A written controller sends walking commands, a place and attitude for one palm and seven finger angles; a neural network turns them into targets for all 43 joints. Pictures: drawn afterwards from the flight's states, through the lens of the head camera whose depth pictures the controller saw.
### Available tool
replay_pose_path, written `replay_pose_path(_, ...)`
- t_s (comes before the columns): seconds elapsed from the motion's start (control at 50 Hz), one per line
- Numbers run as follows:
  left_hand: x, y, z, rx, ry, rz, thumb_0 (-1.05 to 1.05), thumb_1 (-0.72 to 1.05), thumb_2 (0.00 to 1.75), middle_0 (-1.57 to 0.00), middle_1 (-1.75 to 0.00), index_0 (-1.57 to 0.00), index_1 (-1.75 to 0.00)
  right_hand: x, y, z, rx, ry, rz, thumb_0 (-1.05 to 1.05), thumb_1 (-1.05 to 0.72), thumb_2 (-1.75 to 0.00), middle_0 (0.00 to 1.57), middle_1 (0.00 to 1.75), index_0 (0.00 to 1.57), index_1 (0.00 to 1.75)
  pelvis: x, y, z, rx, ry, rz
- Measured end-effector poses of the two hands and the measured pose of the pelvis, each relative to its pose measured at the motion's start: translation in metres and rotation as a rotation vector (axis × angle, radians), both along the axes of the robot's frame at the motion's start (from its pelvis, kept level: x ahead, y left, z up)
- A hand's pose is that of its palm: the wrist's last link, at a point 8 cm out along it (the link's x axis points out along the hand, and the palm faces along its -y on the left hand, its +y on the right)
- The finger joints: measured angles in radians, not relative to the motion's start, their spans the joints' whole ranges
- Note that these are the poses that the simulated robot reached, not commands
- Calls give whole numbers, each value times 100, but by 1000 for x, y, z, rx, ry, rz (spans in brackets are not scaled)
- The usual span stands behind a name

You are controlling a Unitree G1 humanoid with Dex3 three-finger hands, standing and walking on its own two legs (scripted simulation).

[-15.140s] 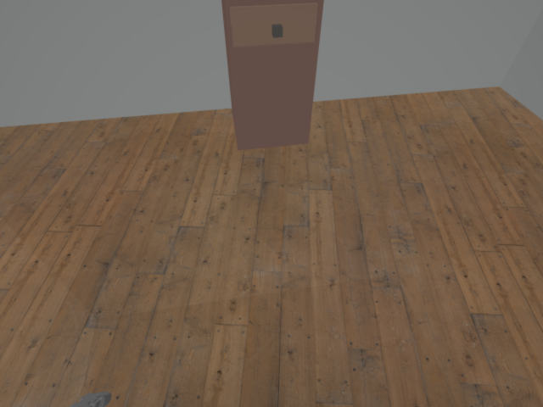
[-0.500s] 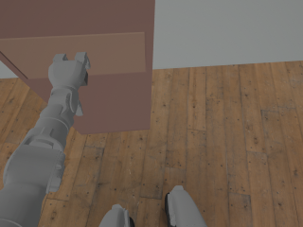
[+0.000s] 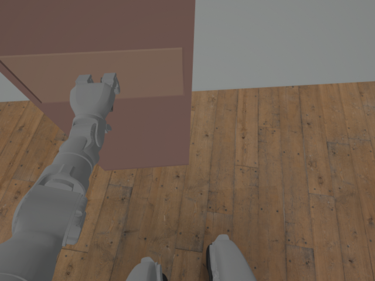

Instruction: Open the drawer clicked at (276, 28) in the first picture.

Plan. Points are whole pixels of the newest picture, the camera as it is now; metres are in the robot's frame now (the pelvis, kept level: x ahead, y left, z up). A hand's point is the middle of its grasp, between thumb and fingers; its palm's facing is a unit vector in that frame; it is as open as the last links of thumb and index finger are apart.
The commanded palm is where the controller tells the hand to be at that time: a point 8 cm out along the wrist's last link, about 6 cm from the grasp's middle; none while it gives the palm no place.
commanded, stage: close the thumb around the handle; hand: left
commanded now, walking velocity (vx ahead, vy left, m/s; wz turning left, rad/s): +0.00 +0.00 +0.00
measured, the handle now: (102, 92) +0.55 +0.15 +0.00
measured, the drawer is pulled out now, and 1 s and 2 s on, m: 0.00 0.05 0.17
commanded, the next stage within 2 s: pull the drawer open in 0.36 s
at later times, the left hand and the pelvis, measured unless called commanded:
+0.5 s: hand (102, 113) +0.50 +0.16 -0.02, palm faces -0.05 -0.01 -1.00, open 7.7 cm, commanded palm +0.47 +0.17 +0.04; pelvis +0.00 +0.00 +0.00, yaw +0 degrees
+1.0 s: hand (101, 133) +0.45 +0.16 -0.02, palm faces -0.03 -0.05 -1.00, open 7.7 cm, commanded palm +0.41 +0.17 +0.04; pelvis +0.02 +0.00 +0.02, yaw -1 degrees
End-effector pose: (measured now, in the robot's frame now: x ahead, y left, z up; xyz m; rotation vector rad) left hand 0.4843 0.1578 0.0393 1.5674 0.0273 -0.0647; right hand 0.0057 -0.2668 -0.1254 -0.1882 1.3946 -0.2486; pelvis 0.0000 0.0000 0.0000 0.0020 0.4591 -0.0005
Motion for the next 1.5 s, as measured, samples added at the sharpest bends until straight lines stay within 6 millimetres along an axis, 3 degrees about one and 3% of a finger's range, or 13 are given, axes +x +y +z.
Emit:
replay_pose_path(0.16, -1, -1, 0, -5, -8, 1, 0, 41, 69, -38, -130, -37, -130, 2, -3, -2, -1, 0, 2, 0, -91, -90, 20, 30, 20, 30, 0, -2, 0, 3, -1, -3)
replay_pose_path(0.64, -8, -1, -2, -16, -4, 1, 1, 43, 68, -32, -135, -31, -135, -4, -2, 2, 6, 12, -27, 0, -91, -90, 20, 30, 20, 30, 3, -1, 4, 5, -10, -22)
replay_pose_path(0.8, -28, 1, -3, -41, -10, -5, 3, 44, 69, -30, -135, -30, -135, 15, 3, 3, 27, -13, -19, 0, -91, -90, 20, 30, 20, 30, 11, 1, 10, 6, -31, -29)
replay_pose_path(1.16, -80, 3, -4, -48, -31, -9, 2, 44, 74, -29, -135, -29, -135, 88, 4, 13, 27, -183, 53, 0, -91, -90, 20, 30, 20, 30, 13, -3, 19, 8, -95, -21)
replay_pose_path(1.3, -98, 4, -4, -47, -33, -10, 2, 44, 74, -28, -135, -29, -135, 96, 4, 16, 28, -221, 62, 0, -91, -90, 20, 30, 20, 30, 9, -5, 20, 11, -115, -21)
replay_pose_path(1.5, -123, 4, -4, -39, -39, -6, 1, 43, 74, -29, -135, -30, -135, 89, 4, 15, 36, -231, 57, 0, -91, -90, 20, 30, 20, 30, 4, -7, 21, 16, -142, -24)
